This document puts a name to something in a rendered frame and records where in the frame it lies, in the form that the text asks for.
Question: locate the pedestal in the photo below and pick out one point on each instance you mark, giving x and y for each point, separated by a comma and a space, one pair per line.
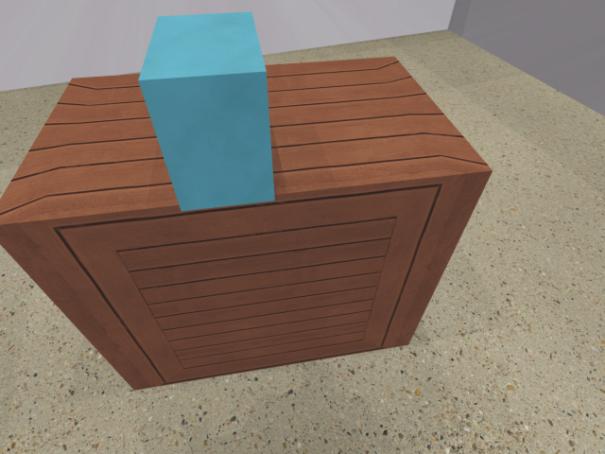
373, 189

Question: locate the carton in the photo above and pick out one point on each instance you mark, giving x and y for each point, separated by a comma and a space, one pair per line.
204, 81

